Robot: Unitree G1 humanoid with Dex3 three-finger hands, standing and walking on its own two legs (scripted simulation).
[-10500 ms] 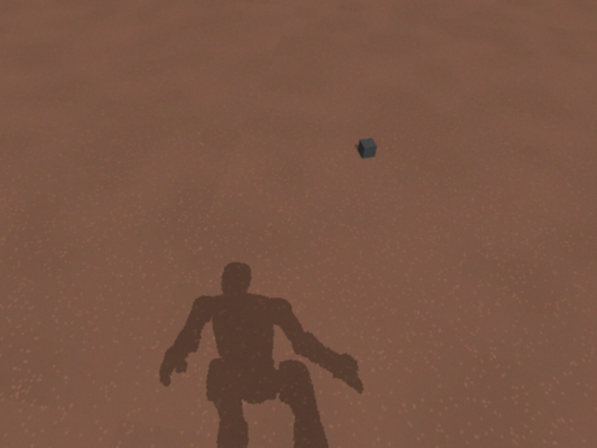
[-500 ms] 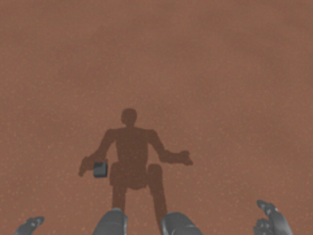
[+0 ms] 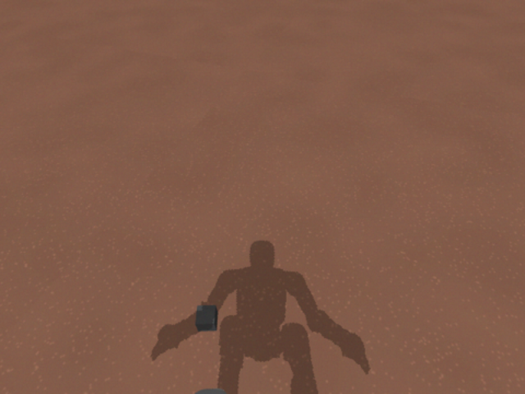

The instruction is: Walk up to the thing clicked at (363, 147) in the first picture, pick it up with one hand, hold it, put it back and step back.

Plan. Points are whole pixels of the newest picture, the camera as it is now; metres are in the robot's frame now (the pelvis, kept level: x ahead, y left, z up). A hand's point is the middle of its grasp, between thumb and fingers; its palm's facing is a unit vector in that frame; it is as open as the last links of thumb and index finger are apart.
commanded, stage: walk up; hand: left
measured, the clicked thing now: (206, 318) +0.53 +0.25 -0.74
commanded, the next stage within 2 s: none
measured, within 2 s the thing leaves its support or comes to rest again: neither
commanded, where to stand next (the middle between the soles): +0.15 -0.01 m, yaw +2 degrees
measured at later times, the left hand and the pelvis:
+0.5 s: hand (123, 379) +0.19 +0.27 -0.17, palm faces -0.11 -0.95 -0.28, open 7.4 cm; pelvis +0.09 +0.02 -0.01, yaw -2 degrees
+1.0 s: hand (148, 354) +0.23 +0.24 -0.18, palm faces +0.00 -0.95 -0.32, open 7.4 cm; pelvis +0.12 -0.02 -0.03, yaw +1 degrees
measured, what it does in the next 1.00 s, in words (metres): walks ahead: left foot, then right foot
